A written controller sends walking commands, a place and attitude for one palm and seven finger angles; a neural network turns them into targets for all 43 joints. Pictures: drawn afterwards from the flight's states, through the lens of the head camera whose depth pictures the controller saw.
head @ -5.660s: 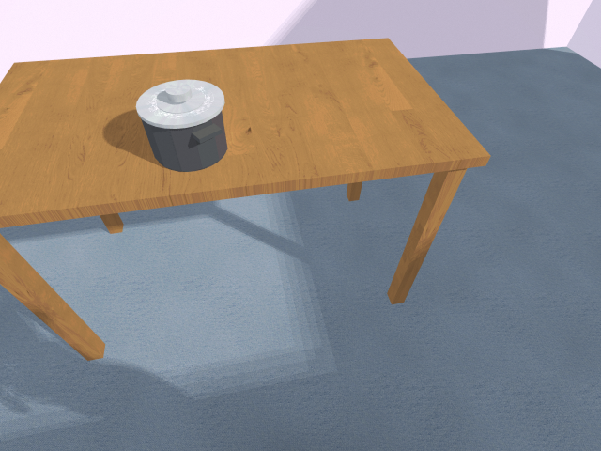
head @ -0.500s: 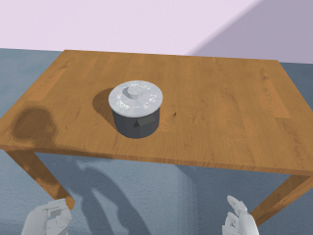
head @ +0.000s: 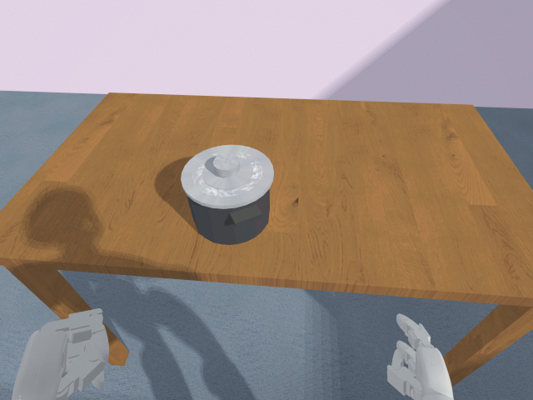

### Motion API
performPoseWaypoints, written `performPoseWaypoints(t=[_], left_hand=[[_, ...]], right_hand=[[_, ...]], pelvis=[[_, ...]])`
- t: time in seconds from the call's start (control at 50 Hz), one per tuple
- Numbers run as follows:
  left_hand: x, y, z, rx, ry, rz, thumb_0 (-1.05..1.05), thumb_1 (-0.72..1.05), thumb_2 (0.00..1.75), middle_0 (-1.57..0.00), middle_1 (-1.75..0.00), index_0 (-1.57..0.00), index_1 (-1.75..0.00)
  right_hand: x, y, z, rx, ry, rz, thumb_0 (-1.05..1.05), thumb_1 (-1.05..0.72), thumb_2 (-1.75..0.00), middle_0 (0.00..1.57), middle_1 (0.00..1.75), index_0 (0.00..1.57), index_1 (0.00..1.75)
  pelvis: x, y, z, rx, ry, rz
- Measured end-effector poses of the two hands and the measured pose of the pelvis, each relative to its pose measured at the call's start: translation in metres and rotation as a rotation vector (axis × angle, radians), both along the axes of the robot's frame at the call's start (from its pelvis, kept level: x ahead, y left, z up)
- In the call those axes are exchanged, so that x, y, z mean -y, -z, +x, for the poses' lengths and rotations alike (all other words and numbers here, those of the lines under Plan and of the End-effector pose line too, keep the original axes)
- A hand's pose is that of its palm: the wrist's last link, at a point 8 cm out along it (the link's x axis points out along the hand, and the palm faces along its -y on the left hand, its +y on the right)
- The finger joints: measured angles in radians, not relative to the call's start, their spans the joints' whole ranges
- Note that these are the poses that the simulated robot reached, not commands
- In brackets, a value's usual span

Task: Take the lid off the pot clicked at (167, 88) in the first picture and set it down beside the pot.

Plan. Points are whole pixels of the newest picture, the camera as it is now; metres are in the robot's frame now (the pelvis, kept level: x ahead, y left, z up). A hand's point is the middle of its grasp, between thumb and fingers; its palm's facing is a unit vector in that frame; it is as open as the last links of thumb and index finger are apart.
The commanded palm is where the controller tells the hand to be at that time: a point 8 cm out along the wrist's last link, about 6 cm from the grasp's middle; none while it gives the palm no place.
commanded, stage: raise the hand higher, near the body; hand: left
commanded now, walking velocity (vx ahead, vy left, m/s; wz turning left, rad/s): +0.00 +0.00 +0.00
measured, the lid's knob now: (226, 164) +0.49 +0.14 +0.10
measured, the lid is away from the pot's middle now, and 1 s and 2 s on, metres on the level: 0.00 0.00 0.00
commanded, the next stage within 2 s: reach forward and open the fingers in 0.26 s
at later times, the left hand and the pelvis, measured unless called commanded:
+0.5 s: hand (100, 322) +0.18 +0.23 +0.09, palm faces +0.12 -0.43 -0.90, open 3.0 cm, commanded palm +0.14 +0.26 +0.14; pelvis +0.00 -0.01 +0.00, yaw -1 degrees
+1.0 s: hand (80, 289) +0.20 +0.26 +0.12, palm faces -0.19 -0.04 -0.98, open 5.8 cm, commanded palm +0.20 +0.26 +0.18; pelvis -0.02 +0.00 +0.00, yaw +1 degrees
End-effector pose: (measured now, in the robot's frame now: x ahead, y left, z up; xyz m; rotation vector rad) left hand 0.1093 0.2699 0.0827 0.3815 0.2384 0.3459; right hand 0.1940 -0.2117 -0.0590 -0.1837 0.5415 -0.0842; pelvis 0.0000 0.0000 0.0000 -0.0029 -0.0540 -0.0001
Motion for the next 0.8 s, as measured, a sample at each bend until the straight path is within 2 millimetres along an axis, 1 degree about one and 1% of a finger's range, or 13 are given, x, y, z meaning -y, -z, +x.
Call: performPoseWaypoints(t=[0.14,0.24,0.38,0.5,0.54,0.58,0.62,0.68,0.74,0.8], left_hand=[[0.003,-0.017,0.008,0.061,0.003,0.029,0.02,0.89,0.9,-1.3,-1.5,-1.29,-1.5],[0.005,-0.029,0.016,0.099,0.013,0.05,0.02,0.89,0.9,-1.3,-1.5,-1.3,-1.5],[0.009,-0.045,0.028,0.157,0.036,0.082,0.02,0.89,0.9,-1.3,-1.5,-1.3,-1.5],[0.02,-0.06,0.039,-0.068,0.175,0.707,0.02,0.85,0.91,-1.28,-1.45,-1.28,-1.46],[0.019,-0.063,0.041,-0.146,0.22,0.872,0.01,0.82,0.92,-1.27,-1.42,-1.27,-1.42],[0.015,-0.066,0.043,-0.219,0.253,0.985,0.01,0.77,0.94,-1.26,-1.37,-1.25,-1.37],[0.011,-0.068,0.046,-0.279,0.279,1.038,0.01,0.72,0.96,-1.24,-1.31,-1.23,-1.31],[0.009,-0.068,0.051,-0.34,0.329,1.032,0.01,0.64,1.01,-1.21,-1.22,-1.21,-1.22],[0.013,-0.07,0.057,-0.359,0.409,1.032,0.01,0.56,1.05,-1.18,-1.12,-1.18,-1.12],[0.012,-0.077,0.063,-0.356,0.469,1.062,0.01,0.47,1.09,-1.15,-1.02,-1.14,-1.02]], right_hand=[[-0.002,0.003,0.004,-0.015,-0.023,0.013,0.01,-0.91,-0.9,0.2,0.3,0.2,0.3],[0.0,0.009,0.001,-0.041,-0.024,0.02,0.01,-0.91,-0.9,0.21,0.3,0.2,0.3],[0.007,0.015,-0.005,-0.071,-0.009,0.021,0.01,-0.91,-0.9,0.21,0.3,0.2,0.3],[0.017,0.025,-0.002,-0.156,-0.04,0.02,0.01,-0.91,-0.9,0.21,0.3,0.2,0.3],[0.02,0.029,0.0,-0.183,-0.039,0.026,0.01,-0.91,-0.9,0.2,0.3,0.2,0.3],[0.022,0.031,0.003,-0.197,-0.034,0.036,0.01,-0.91,-0.9,0.2,0.3,0.2,0.3],[0.024,0.033,0.007,-0.198,-0.029,0.045,0.01,-0.91,-0.9,0.2,0.3,0.2,0.3],[0.024,0.033,0.01,-0.184,-0.023,0.055,0.01,-0.91,-0.9,0.2,0.3,0.2,0.3],[0.022,0.031,0.012,-0.167,-0.025,0.05,0.01,-0.91,-0.9,0.2,0.3,0.2,0.3],[0.019,0.028,0.01,-0.159,-0.031,0.046,0.01,-0.91,-0.9,0.2,0.3,0.2,0.3]], pelvis=[[0.005,-0.001,0.003,0.002,-0.004,0.001],[0.008,-0.001,0.004,0.003,-0.003,0.002],[0.011,-0.002,0.006,0.003,0.0,0.003],[0.012,0.003,0.002,-0.059,0.02,0.008],[0.012,0.004,0.001,-0.068,0.023,0.009],[0.012,0.004,-0.001,-0.071,0.021,0.009],[0.011,0.004,-0.002,-0.07,0.012,0.008],[0.01,0.003,-0.003,-0.068,0.0,0.007],[0.01,0.002,-0.005,-0.063,-0.011,0.006],[0.009,0.001,-0.008,-0.055,-0.016,0.003]])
